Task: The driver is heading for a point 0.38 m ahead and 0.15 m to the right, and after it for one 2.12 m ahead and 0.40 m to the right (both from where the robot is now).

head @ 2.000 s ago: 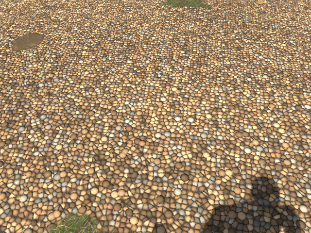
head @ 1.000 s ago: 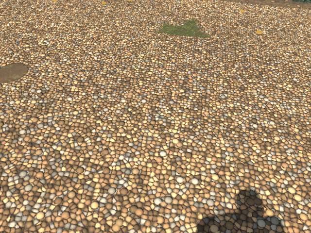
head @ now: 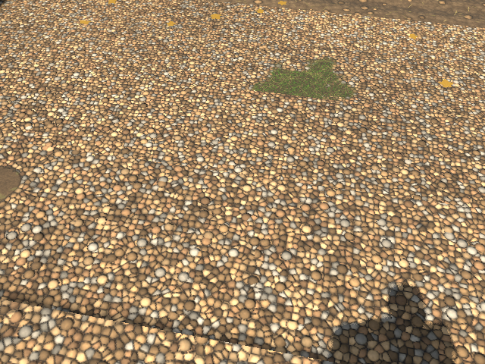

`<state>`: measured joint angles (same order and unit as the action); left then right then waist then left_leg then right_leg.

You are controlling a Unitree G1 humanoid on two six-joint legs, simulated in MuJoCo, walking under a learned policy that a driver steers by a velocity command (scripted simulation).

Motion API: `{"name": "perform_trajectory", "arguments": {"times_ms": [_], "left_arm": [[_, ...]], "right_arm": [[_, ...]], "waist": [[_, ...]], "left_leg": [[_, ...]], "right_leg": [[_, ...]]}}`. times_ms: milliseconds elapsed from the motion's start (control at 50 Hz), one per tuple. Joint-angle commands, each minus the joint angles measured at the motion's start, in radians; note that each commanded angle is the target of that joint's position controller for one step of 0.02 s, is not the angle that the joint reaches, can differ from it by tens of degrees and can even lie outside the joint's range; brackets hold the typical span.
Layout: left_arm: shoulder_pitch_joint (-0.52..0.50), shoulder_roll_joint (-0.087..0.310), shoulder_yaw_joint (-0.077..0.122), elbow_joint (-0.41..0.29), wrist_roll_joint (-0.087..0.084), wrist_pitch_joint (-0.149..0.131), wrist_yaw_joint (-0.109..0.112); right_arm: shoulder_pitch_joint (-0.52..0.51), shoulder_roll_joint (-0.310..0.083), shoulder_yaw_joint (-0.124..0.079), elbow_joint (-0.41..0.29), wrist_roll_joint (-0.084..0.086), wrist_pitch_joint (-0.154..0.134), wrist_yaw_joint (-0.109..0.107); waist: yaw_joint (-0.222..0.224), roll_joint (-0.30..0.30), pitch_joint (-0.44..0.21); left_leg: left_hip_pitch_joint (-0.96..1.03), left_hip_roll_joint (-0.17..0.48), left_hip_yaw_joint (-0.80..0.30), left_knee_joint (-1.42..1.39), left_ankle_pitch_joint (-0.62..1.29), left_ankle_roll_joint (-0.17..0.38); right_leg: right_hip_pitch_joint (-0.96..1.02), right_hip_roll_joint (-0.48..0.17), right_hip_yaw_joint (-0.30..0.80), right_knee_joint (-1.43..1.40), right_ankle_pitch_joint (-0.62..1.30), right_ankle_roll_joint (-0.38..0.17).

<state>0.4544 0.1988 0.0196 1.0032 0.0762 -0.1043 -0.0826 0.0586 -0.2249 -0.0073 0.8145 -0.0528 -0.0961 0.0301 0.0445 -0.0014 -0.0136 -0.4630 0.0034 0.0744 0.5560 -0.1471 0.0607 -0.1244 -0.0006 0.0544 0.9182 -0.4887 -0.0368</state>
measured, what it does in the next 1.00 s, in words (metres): walks ahead, turning right: right foot, then left foot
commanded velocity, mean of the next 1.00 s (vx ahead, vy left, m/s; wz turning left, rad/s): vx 0.29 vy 0.00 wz -0.35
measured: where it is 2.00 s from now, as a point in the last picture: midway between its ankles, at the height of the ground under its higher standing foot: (302, 344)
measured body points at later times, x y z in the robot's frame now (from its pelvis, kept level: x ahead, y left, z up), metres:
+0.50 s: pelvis +0.27 -0.05 -0.01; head +0.29 -0.05 +0.44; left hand +0.51 +0.13 -0.11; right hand +0.17 -0.26 -0.15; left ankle +0.10 +0.10 -0.71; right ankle +0.36 -0.16 -0.73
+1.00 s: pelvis +0.38 -0.07 -0.01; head +0.41 -0.08 +0.44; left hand +0.62 +0.08 -0.12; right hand +0.34 -0.32 -0.14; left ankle +0.39 +0.06 -0.73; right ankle +0.36 -0.16 -0.73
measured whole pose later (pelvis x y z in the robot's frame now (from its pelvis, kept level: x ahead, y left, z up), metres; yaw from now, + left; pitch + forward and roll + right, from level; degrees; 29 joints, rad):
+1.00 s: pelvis +0.38 -0.07 -0.01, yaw -22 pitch +3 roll -1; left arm 0.13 0.23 0.03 0.78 -0.02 -0.07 -0.10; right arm 0.29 -0.21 -0.02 0.88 0.00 -0.05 0.06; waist -0.03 -0.01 0.00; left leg -0.29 0.07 0.05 0.68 -0.41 -0.02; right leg -0.38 0.08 0.03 0.66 -0.30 -0.05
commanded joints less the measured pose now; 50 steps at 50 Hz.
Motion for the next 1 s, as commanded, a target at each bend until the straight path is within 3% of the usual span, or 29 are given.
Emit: {"name": "perform_trajectory", "arguments": {"times_ms": [20, 60, 100, 200, 280, 360, 420, 460, 480, 500, 520, 540, 560, 580, 600, 620, 640, 680, 700, 740, 760, 840, 880, 900, 920, 940, 960, 980, 1000], "left_arm": [[-0.09, 0.106, 0.035, -0.09, -0.012, -0.023, 0.027], [-0.1, 0.005, 0.004, -0.089, 0.013, -0.014, 0.036], [-0.079, -0.011, 0.007, -0.076, -0.002, -0.002, 0.022], [-0.215, 0.017, 0.005, -0.112, -0.017, 0.014, -0.01], [-0.304, 0.047, 0.013, -0.143, -0.014, 0.027, -0.007], [-0.4, 0.059, 0.023, -0.184, -0.019, 0.045, 0.0], [-0.43, 0.079, 0.04, -0.214, -0.025, 0.034, 0.005], [-0.35, 0.125, 0.059, -0.202, -0.048, 0.008, 0.014], [-0.265, 0.166, 0.076, -0.182, -0.06, -0.009, 0.024], [-0.114, 0.238, 0.104, -0.164, -0.043, -0.019, 0.058], [0.075, 0.305, 0.111, -0.133, -0.025, -0.012, 0.076], [0.192, 0.283, 0.119, -0.086, -0.005, -0.02, 0.076], [0.106, 0.293, 0.137, -0.094, -0.029, -0.04, 0.083], [-0.022, 0.232, 0.124, -0.112, -0.058, -0.036, 0.088], [-0.107, 0.161, 0.093, -0.119, -0.071, -0.032, 0.082], [-0.162, 0.12, 0.074, -0.14, -0.063, -0.027, 0.065], [-0.187, 0.116, 0.07, -0.164, -0.053, -0.026, 0.053], [-0.237, 0.171, 0.085, -0.216, -0.04, -0.033, 0.041], [-0.263, 0.194, 0.087, -0.237, -0.039, -0.034, 0.037], [-0.275, 0.189, 0.079, -0.247, -0.037, -0.033, 0.025], [-0.277, 0.173, 0.069, -0.239, -0.018, -0.026, 0.022], [-0.35, 0.152, 0.041, -0.268, -0.035, -0.011, 0.002], [-0.281, 0.154, 0.038, -0.246, -0.118, -0.004, -0.02], [-0.173, 0.133, 0.036, -0.247, -0.121, 0.007, -0.028], [-0.111, 0.117, 0.031, -0.235, -0.124, 0.016, -0.027], [-0.113, 0.159, 0.041, -0.238, -0.108, 0.023, -0.026], [-0.2, 0.174, 0.043, -0.248, -0.105, 0.033, -0.029], [-0.19, 0.165, 0.043, -0.264, -0.099, 0.033, -0.018], [-0.185, 0.187, 0.051, -0.247, -0.102, 0.033, -0.014]], "right_arm": [[0.343, -0.13, -0.047, 0.088, 0.004, -0.008, -0.039], [0.251, -0.027, -0.017, 0.068, 0.006, -0.006, -0.049], [0.226, 0.001, -0.013, 0.057, -0.003, -0.019, -0.049], [0.313, -0.025, -0.02, 0.105, -0.052, -0.041, -0.029], [0.376, -0.05, -0.016, 0.137, -0.047, -0.046, -0.004], [0.422, -0.074, -0.019, 0.165, -0.053, -0.035, 0.011], [0.41, -0.137, -0.05, 0.16, -0.025, -0.023, -0.015], [0.365, -0.183, -0.072, 0.133, -0.021, -0.023, -0.039], [0.365, -0.181, -0.071, 0.129, -0.02, -0.021, -0.04], [0.442, -0.102, -0.046, 0.124, -0.048, -0.024, -0.028], [0.525, 0.019, 0.001, 0.061, -0.065, -0.035, -0.006], [0.266, -0.09, -0.025, 0.014, 0.006, -0.029, 0.028], [0.125, -0.098, -0.029, -0.038, 0.025, -0.027, 0.028], [0.134, -0.155, -0.045, -0.027, 0.008, -0.023, 0.001], [0.2, -0.11, -0.032, -0.016, -0.026, -0.015, -0.02], [0.247, -0.038, -0.015, 0.006, -0.031, -0.006, -0.033], [0.272, -0.023, -0.011, 0.013, -0.024, 0.003, -0.036], [0.302, -0.071, -0.027, 0.029, -0.014, 0.024, -0.018], [0.313, -0.065, -0.027, 0.037, -0.016, 0.035, -0.004], [0.302, -0.063, -0.027, 0.031, -0.016, 0.049, 0.016], [0.375, -0.037, -0.014, 0.064, -0.032, 0.048, 0.034], [0.381, -0.112, -0.048, 0.022, -0.003, 0.011, 0.031], [0.244, -0.088, -0.038, -0.029, 0.053, 0.016, 0.001], [0.168, -0.123, -0.032, -0.041, 0.069, 0.023, -0.008], [0.105, -0.13, -0.029, -0.052, 0.065, 0.021, 0.003], [0.088, -0.132, -0.031, -0.053, 0.056, 0.02, 0.018], [0.129, -0.128, -0.041, -0.047, 0.049, 0.015, 0.024], [0.119, -0.129, -0.038, -0.031, 0.061, 0.015, 0.045], [0.125, -0.123, -0.043, -0.025, 0.054, 0.025, 0.058]], "waist": [[-0.14, 0.09, -0.007], [-0.071, 0.039, -0.019], [-0.034, 0.039, -0.01], [-0.051, 0.028, 0.03], [-0.056, 0.049, 0.047], [-0.064, 0.058, 0.076], [-0.04, 0.068, 0.068], [0.001, 0.086, 0.034], [0.032, 0.069, -0.023], [0.034, -0.05, -0.213], [0.02, -0.276, -0.522], [0.165, -0.057, -0.392], [0.149, -0.014, -0.177], [0.083, 0.0, -0.121], [-0.004, -0.013, -0.097], [-0.075, -0.006, -0.055], [-0.095, -0.01, -0.053], [-0.112, -0.003, -0.074], [-0.121, -0.016, -0.083], [-0.128, -0.03, -0.078], [-0.136, -0.037, -0.078], [-0.129, -0.041, -0.101], [-0.097, 0.015, -0.05], [0.011, 0.058, -0.108], [0.053, 0.086, -0.151], [0.061, 0.06, -0.132], [0.003, 0.031, -0.11], [0.037, 0.116, -0.094], [0.022, 0.078, -0.043]], "left_leg": [[0.466, 0.333, -0.444, -0.334, -0.199, 0.189], [0.33, 0.306, -0.302, -0.385, 0.029, 0.184], [0.304, 0.285, -0.201, -0.439, 0.074, 0.183], [0.329, 0.273, 0.016, -0.461, 0.348, 0.195], [0.36, 0.246, 0.117, -0.426, 0.503, 0.17], [0.477, 0.275, 0.145, -0.394, 0.499, 0.141], [0.603, 0.295, 0.175, -0.284, 0.772, 0.113], [0.586, 0.277, 0.207, -0.144, 0.956, 0.072], [0.518, 0.239, 0.219, -0.002, 0.966, 0.031], [0.266, 0.188, 0.21, 0.284, 0.639, -0.065], [-0.074, 0.007, 0.113, 0.67, -0.518, -0.189], [-0.284, -0.026, -0.092, 0.82, -0.547, -0.152], [-0.374, 0.042, -0.16, 0.83, -0.533, -0.128], [-0.299, 0.102, -0.164, 0.807, -0.51, -0.131], [-0.19, 0.138, -0.17, 0.729, -0.449, -0.113], [-0.045, 0.15, -0.154, 0.669, -0.384, -0.102], [0.018, 0.133, -0.139, 0.637, -0.327, -0.099], [0.071, 0.091, -0.096, 0.602, -0.188, -0.115], [0.102, 0.086, -0.076, 0.569, -0.129, -0.132], [0.142, 0.099, -0.065, 0.485, -0.056, -0.159], [0.214, 0.109, -0.084, 0.57, 0.078, -0.152], [0.233, 0.113, -0.084, 0.497, -0.082, -0.196], [0.159, 0.124, -0.069, -0.002, 0.028, -0.177], [0.186, 0.143, -0.14, 0.031, 0.339, -0.09], [0.231, 0.144, -0.135, 0.013, 0.383, -0.034], [0.182, 0.114, -0.093, 0.011, 0.3, -0.03], [0.151, 0.093, -0.069, -0.021, 0.224, -0.06], [0.104, 0.095, -0.08, -0.027, 0.155, -0.044], [0.091, 0.116, -0.096, -0.063, 0.107, -0.035]], "right_leg": [[-0.595, -0.084, 0.061, 0.344, 0.101, -0.063], [-0.484, -0.137, 0.067, 0.299, 0.205, -0.064], [-0.487, -0.142, 0.057, 0.249, 0.236, -0.059], [-0.615, -0.152, 0.026, 0.028, 0.504, -0.027], [-0.569, -0.107, -0.02, -0.156, 0.643, -0.017], [-0.579, -0.08, -0.043, -0.19, 0.537, -0.03], [-0.525, -0.033, -0.095, -0.265, 0.349, -0.045], [-0.372, 0.034, -0.143, -0.332, 0.388, -0.069], [-0.187, 0.08, -0.159, -0.398, 0.553, -0.112], [0.22, -0.002, -0.005, -0.27, 0.978, -0.261], [0.681, -0.29, 0.497, -0.364, 1.15, -0.554], [0.655, -0.325, 0.566, -0.48, 1.148, -0.462], [0.46, -0.32, 0.429, -0.495, 1.125, -0.392], [0.258, -0.298, 0.35, -0.508, 1.115, -0.379], [0.065, -0.264, 0.284, -0.545, 1.13, -0.36], [-0.159, -0.243, 0.223, -0.588, 1.104, -0.335], [-0.244, -0.214, 0.183, -0.625, 1.07, -0.323], [-0.34, -0.159, 0.105, -0.649, 0.972, -0.292], [-0.382, -0.13, 0.063, -0.634, 0.941, -0.266], [-0.422, -0.096, 0.042, -0.6, 0.883, -0.213], [-0.474, -0.096, 0.037, -0.543, 0.844, -0.192], [-0.351, -0.159, 0.127, -0.339, 1.03, -0.189], [-0.162, -0.163, 0.197, -0.296, 0.997, -0.182], [-0.096, -0.083, 0.161, -0.276, 0.803, -0.107], [-0.104, -0.019, 0.075, -0.277, 0.647, -0.028], [-0.082, 0.0, 0.035, -0.301, 0.59, -0.013], [-0.081, 0.004, 0.043, -0.296, 0.592, -0.025], [-0.072, 0.001, 0.009, -0.322, 0.523, -0.006], [-0.083, 0.021, -0.01, -0.336, 0.471, 0.006]]}}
